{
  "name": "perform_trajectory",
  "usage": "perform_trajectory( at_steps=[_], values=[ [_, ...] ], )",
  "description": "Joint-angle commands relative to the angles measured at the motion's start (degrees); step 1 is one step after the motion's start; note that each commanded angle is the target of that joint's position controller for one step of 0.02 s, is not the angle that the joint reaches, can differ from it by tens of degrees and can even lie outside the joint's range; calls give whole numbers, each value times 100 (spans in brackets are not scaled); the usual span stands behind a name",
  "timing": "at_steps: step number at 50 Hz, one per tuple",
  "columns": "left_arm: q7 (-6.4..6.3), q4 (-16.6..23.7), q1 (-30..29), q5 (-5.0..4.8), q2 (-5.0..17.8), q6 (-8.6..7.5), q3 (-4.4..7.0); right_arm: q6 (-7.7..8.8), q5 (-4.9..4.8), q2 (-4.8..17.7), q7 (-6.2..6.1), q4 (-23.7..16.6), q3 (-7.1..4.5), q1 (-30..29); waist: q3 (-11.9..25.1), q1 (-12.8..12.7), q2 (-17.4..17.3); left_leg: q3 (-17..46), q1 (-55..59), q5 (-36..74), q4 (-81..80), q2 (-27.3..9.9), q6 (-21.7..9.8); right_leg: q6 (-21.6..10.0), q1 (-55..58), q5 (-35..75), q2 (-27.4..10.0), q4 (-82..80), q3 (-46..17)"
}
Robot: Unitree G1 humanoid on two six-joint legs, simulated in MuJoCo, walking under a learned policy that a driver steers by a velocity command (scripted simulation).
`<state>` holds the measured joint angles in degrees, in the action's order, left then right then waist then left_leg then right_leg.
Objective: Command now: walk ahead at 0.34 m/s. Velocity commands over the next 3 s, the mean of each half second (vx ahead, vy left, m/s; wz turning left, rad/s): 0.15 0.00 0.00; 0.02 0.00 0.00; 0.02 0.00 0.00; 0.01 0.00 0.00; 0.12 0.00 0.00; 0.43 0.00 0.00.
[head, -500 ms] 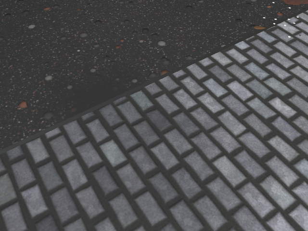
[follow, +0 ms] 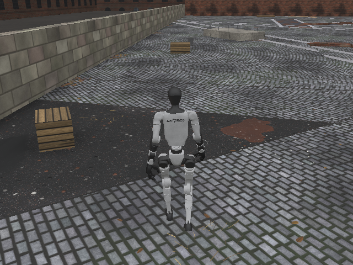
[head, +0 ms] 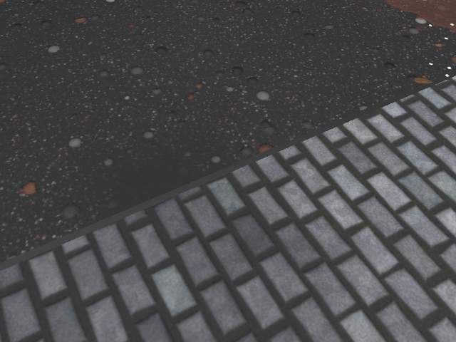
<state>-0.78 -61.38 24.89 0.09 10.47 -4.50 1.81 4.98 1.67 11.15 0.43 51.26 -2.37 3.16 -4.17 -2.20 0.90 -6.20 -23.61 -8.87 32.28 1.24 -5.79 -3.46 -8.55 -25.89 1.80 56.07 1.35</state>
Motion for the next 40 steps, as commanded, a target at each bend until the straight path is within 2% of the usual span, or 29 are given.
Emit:
perform_trajectory(
  at_steps=[1,2,3,4,7,9,11,13,16,18,19,20,21,22,23,25,27,30,40],
  values=[
    [-29,364,46,46,489,-60,130,13,-110,652,-19,258,-176,1261,743,384,-219,2260,2444,3505,-1378,-2095,-1189,-19,-2323,281,-276,1776,-414],
    [-21,351,-40,108,437,2,152,46,-119,438,-37,312,-110,1189,530,251,-228,1750,2010,3769,-1488,-1808,-938,13,-2105,384,-397,1441,-402],
    [6,328,62,173,356,89,150,59,-130,247,-63,394,-39,1170,464,91,-351,1387,1652,3902,-1609,-1599,-750,67,-1818,466,-433,1139,-372],
    [29,287,127,190,259,167,147,89,-109,217,-72,464,-3,1268,508,26,-405,1210,1498,4248,-1624,-1526,-680,101,-1570,550,-378,957,-331],
    [40,267,79,169,149,325,127,146,-79,487,-83,580,3,1386,643,-161,-439,808,1283,4814,-1641,-1386,-706,203,-1360,840,-286,385,-189],
    [13,321,-241,152,140,374,89,117,-61,478,-95,625,57,1392,597,-151,-547,576,1189,4697,-1622,-1225,-596,223,-1283,1114,-316,-354,-86],
    [-22,372,-610,117,148,405,45,70,-55,456,-108,702,100,1534,598,-25,-694,499,1180,4394,-1600,-1153,-514,213,-1102,1355,-307,-977,17],
    [-63,362,-807,88,190,433,17,15,-46,466,-123,793,120,1719,631,87,-729,572,1238,3929,-1571,-1197,-521,204,-922,1456,-297,-1352,59],
    [-113,310,-978,79,229,430,-19,-90,-21,412,-164,871,157,1788,467,175,-657,865,1173,2744,-1507,-1339,-578,157,-649,1235,-312,-1939,41],
    [-143,208,-855,101,163,387,-65,-160,-72,373,-205,877,180,1663,309,50,-455,997,966,1585,-1321,-1277,-415,90,-106,1623,-346,-3005,28],
    [-168,157,-765,126,308,340,-56,-177,-65,326,-221,901,190,1779,287,68,-205,1046,785,908,-1219,-1131,-197,67,291,2224,-616,-3453,-304],
    [-194,114,-581,164,578,273,-23,-187,-57,269,-229,876,188,1953,353,217,146,902,603,241,-950,-842,-11,0,631,3323,-1166,-3495,-837],
    [-186,82,-869,61,645,279,-35,-237,-165,-159,-214,1065,255,2672,329,649,776,645,747,-702,-1184,-409,119,-362,346,3731,-1456,-3423,-1088],
    [-135,89,-991,25,303,286,-98,-304,-123,-35,-249,1191,252,2532,190,475,614,627,1270,-657,-1331,-392,201,-327,-229,3046,-1346,-3571,-1070],
    [-105,87,-1040,24,163,283,-129,-343,-117,133,-263,1168,195,2270,-39,400,415,720,1371,-408,-1336,-418,212,-170,-483,2566,-1065,-3650,-892],
    [-145,-3,-935,17,207,294,-126,-374,-100,212,-247,1126,162,2003,-5,333,347,793,1515,-60,-1338,-553,184,-41,-463,2360,-828,-3706,-713],
    [-173,-96,-834,-8,203,295,-120,-367,-99,57,-244,1174,206,2000,54,323,191,814,1471,-30,-1394,-613,203,-33,-258,2387,-797,-3706,-681],
    [-170,-156,-781,12,170,296,-127,-366,-108,24,-281,1269,214,1960,66,288,-19,811,1490,-34,-1444,-622,238,-53,-157,2483,-814,-3706,-683],
    [-180,-378,-561,28,100,329,-168,-417,-113,-44,-318,1462,256,1980,-7,251,-101,820,1510,-79,-1460,-678,255,-45,-160,2279,-761,-3810,-654]
  ],
)
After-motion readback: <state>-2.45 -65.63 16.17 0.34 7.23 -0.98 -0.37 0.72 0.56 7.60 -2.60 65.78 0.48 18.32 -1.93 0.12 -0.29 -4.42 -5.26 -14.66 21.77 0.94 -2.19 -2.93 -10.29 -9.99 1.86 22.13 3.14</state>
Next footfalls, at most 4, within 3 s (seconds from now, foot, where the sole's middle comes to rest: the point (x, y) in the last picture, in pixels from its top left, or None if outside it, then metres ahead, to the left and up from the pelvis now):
0.38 right None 0.18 -0.11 -0.76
2.60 right None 0.33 -0.15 -0.76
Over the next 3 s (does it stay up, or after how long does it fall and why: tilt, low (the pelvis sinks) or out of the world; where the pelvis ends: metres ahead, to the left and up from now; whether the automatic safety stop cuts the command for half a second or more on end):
stays up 0.42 -0.08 0.01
